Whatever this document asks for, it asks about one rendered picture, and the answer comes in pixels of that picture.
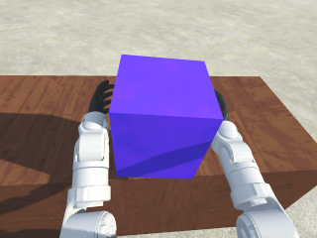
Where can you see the robot right upper arm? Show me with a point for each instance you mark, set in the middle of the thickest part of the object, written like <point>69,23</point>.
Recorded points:
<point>271,223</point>

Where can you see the carton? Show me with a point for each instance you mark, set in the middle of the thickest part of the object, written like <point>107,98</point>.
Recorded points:
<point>164,115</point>

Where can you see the robot left forearm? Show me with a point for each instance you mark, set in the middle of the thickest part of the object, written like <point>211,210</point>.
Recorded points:
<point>90,166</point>

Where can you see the robot right forearm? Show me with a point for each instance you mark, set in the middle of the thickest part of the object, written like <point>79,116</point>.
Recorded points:
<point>249,192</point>

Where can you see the right robot hand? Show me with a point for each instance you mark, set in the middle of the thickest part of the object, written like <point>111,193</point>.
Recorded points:
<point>222,105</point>

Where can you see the pedestal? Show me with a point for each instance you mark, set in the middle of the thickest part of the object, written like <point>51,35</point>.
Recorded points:
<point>39,120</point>

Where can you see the left robot hand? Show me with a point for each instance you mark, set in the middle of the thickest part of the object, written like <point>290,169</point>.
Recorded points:
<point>97,102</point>

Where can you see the robot left upper arm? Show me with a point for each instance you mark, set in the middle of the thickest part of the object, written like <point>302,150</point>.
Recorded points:
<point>97,224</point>

